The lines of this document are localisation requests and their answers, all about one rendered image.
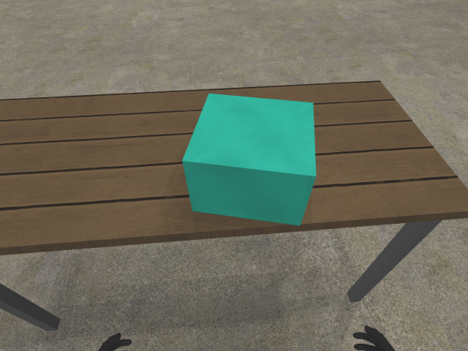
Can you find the robot right hand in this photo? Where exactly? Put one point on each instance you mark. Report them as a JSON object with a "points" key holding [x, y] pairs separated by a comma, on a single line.
{"points": [[375, 337]]}

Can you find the robot left hand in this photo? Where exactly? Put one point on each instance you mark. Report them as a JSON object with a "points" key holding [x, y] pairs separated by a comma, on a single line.
{"points": [[114, 342]]}

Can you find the carton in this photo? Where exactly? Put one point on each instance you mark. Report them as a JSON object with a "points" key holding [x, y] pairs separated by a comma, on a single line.
{"points": [[252, 158]]}

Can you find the table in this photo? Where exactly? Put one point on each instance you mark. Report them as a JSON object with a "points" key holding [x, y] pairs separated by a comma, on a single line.
{"points": [[90, 171]]}

